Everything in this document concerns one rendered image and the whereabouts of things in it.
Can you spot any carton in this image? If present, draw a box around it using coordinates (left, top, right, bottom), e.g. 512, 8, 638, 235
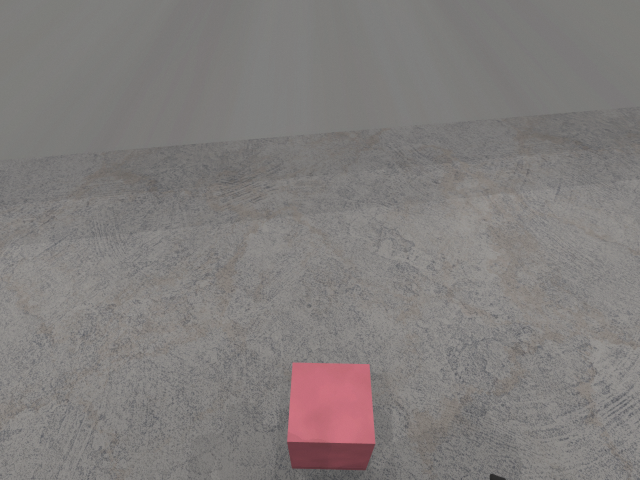
287, 363, 375, 470

